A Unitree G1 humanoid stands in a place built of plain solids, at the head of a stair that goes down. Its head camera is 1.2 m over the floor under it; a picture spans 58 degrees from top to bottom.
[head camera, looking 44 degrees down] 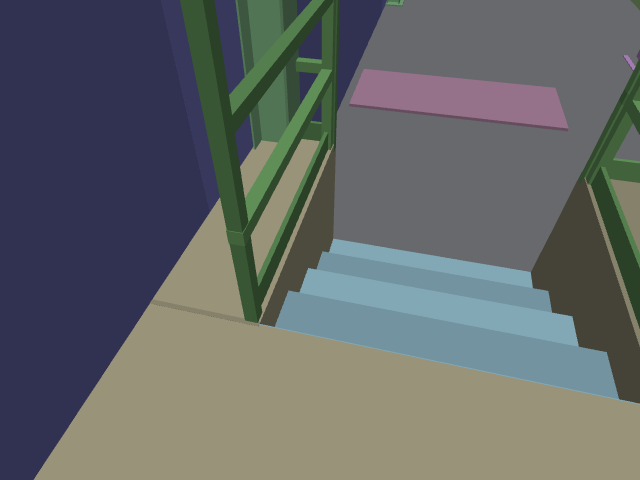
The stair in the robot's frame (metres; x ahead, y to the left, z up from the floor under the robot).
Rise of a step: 0.18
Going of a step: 0.30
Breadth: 1.22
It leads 14 degrees to the right of straight ahead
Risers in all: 5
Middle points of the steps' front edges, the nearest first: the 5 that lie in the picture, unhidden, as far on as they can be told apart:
0.70 -0.38 0.00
0.99 -0.46 -0.18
1.28 -0.53 -0.36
1.57 -0.60 -0.54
1.87 -0.67 -0.73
